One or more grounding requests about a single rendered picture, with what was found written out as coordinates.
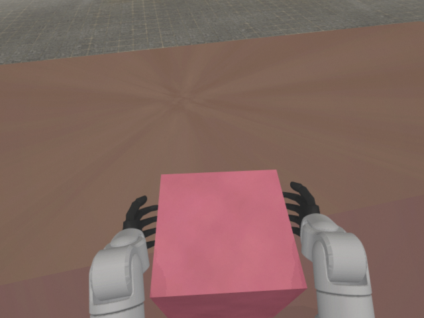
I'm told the robot left hand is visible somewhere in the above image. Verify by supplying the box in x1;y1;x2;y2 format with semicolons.
123;195;158;249

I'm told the robot right hand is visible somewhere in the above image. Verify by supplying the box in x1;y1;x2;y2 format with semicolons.
282;182;320;236

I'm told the robot right forearm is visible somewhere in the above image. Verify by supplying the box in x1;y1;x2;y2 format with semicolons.
300;213;375;318

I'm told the carton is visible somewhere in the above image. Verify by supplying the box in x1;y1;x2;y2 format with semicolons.
150;170;307;318

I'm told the robot left forearm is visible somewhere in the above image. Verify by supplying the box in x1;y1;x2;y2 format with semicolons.
89;228;150;318

